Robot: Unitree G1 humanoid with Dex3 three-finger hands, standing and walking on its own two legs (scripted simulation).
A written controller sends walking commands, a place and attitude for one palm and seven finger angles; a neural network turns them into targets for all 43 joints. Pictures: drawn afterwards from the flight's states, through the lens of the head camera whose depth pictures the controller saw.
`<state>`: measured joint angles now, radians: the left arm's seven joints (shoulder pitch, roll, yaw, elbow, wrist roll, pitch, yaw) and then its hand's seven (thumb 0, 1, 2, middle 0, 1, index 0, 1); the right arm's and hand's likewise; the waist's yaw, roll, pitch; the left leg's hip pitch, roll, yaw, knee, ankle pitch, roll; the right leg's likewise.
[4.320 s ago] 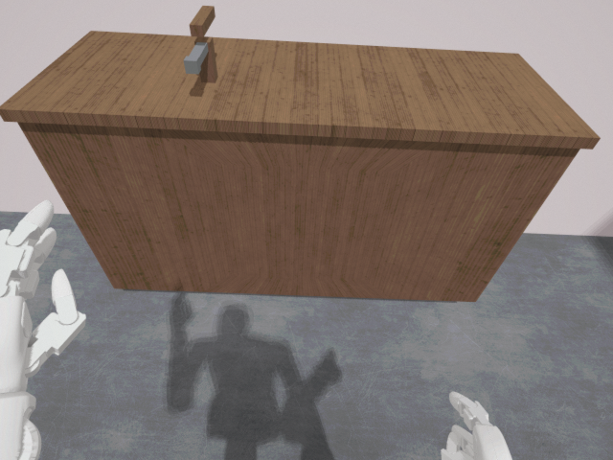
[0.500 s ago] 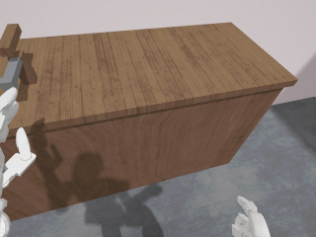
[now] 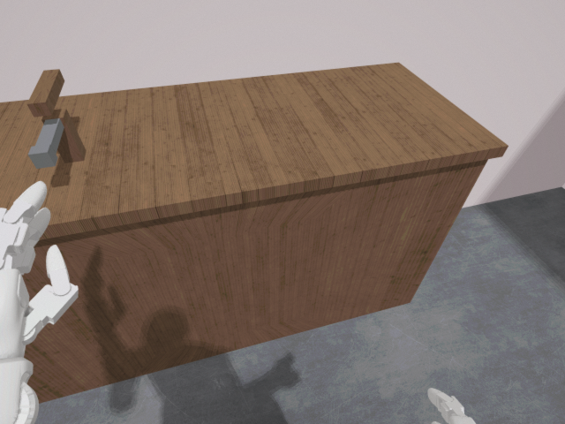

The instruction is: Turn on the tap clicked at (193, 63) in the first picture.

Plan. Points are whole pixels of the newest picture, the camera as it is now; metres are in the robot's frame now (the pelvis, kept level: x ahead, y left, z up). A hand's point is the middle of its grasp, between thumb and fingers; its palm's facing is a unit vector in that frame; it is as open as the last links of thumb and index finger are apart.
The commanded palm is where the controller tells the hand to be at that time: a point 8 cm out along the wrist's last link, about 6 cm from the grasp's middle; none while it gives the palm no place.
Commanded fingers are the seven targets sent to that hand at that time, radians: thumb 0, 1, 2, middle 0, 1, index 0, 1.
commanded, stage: come to a stop and stand still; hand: left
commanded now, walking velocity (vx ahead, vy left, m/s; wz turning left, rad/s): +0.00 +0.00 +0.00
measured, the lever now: (43, 156) +0.47 +0.43 +0.14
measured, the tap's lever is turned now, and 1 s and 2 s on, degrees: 0 0 0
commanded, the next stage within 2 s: look again from close up in 0.02 s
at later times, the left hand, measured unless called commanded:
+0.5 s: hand (24, 264) +0.24 +0.31 +0.16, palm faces +0.41 -0.83 -0.37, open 7.5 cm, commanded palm +0.18 +0.33 +0.18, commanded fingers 0.00 0.90 0.90 -0.20 -0.30 -0.20 -0.30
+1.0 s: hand (64, 215) +0.31 +0.30 +0.17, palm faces +0.39 -0.84 -0.39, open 7.5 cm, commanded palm +0.25 +0.33 +0.18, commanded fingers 0.00 0.90 0.90 -0.20 -0.30 -0.20 -0.30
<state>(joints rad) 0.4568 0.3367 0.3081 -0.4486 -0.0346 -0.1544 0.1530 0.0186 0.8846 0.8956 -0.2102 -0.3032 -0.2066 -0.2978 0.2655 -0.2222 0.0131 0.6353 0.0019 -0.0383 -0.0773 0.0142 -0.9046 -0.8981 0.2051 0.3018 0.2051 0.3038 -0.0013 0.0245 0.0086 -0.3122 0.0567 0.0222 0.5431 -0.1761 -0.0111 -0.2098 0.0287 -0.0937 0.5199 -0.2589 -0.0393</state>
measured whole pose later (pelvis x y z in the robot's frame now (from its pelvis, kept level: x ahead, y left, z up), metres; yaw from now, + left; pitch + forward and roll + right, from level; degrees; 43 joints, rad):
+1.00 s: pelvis +0.09 +0.06 -0.01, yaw +0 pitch +0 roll -1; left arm 0.41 0.39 0.38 -0.49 -0.04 -0.23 0.11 0.02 0.89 0.90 -0.21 -0.30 -0.21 -0.30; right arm 0.20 -0.22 0.01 0.57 0.02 -0.07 -0.01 0.01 -0.90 -0.90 0.21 0.30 0.21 0.30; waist 0.01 -0.02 0.02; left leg -0.32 -0.05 0.05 0.71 -0.39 0.07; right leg -0.20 -0.04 -0.01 0.65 -0.45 0.04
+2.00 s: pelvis +0.15 +0.14 +0.01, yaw +0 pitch +0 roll +0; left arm 0.38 0.35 0.33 -0.44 -0.05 -0.13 0.13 0.02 0.89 0.90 -0.21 -0.30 -0.20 -0.30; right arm 0.19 -0.18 0.04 0.59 0.00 -0.10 -0.04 0.01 -0.90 -0.90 0.21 0.30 0.21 0.30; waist 0.03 -0.02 0.02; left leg -0.27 0.00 0.04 0.48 -0.21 0.02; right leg -0.18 0.00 -0.01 0.47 -0.28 0.00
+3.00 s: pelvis +0.14 +0.18 +0.01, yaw +0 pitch -2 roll -2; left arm 0.40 0.36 0.35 -0.47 -0.03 -0.19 0.11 0.02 0.89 0.90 -0.21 -0.30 -0.21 -0.30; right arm 0.18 -0.17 0.03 0.56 0.01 -0.13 -0.02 0.01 -0.90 -0.90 0.21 0.30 0.21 0.30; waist 0.03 -0.04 0.07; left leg -0.25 -0.02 0.05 0.47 -0.19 0.07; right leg -0.13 -0.02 0.00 0.39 -0.22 0.05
